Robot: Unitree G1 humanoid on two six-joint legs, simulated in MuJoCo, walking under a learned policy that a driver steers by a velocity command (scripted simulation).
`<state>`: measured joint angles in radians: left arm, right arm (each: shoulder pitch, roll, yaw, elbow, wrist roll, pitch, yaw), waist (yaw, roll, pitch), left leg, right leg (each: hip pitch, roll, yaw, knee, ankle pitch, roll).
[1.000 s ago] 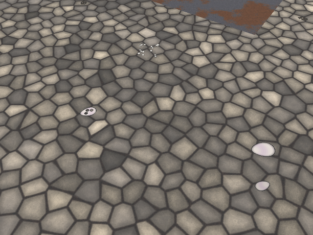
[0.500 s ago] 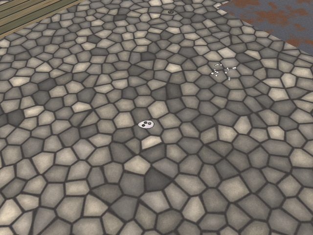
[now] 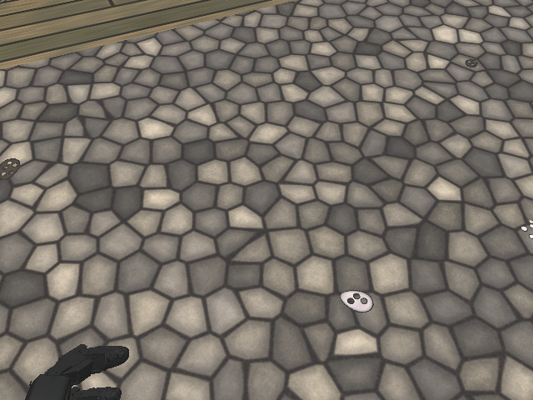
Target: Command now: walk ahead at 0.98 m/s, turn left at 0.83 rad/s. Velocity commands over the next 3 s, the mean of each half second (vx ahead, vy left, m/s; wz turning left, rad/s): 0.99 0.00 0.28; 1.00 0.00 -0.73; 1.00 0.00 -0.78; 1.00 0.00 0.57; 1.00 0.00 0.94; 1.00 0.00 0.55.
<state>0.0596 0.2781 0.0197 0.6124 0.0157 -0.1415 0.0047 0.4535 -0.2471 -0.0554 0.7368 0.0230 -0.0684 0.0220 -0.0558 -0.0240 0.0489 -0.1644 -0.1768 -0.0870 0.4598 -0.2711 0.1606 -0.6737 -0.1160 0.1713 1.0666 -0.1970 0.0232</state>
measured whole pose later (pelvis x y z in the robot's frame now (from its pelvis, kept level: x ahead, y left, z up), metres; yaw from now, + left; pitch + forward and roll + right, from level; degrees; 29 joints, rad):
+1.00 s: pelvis +0.87 -0.01 -0.01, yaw -18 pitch +0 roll +5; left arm 0.10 0.34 0.06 0.58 -0.03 -0.02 -0.04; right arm 0.40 -0.35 -0.10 0.87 0.00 -0.10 -0.01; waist -0.10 -0.03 0.03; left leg 0.14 -0.01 0.22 0.26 -0.38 -0.06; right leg -0.83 -0.15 -0.03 0.98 -0.02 -0.05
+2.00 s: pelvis +1.70 -0.43 -0.01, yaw -20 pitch +2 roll -1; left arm -0.10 0.24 0.01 0.54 -0.01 -0.16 -0.02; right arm 0.55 -0.24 -0.05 0.83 0.05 -0.07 0.00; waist -0.16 -0.01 0.03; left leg 0.13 -0.12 -0.33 0.34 -0.45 0.13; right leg -0.58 0.02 0.15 0.44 0.09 0.03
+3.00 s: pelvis +2.60 -0.46 -0.03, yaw +24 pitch +0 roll -2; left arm 0.14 0.30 0.04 0.63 -0.02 -0.12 -0.03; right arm 0.36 -0.31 -0.05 0.80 0.01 -0.05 0.01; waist -0.03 0.03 0.04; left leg -0.09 -0.06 -0.14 1.07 -0.44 0.07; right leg -0.51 0.05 -0.03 0.65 -0.16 -0.04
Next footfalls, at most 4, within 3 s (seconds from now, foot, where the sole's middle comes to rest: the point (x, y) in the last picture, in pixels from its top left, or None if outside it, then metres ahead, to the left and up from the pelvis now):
0.22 right None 0.43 -0.16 -0.77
0.68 left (201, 289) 0.80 0.15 -0.77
1.12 right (309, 192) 1.14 -0.19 -0.77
1.58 left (321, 103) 1.60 -0.29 -0.77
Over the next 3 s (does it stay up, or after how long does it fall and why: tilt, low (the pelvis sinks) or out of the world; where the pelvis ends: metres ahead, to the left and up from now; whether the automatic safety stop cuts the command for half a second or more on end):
stays up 2.60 -0.46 -0.03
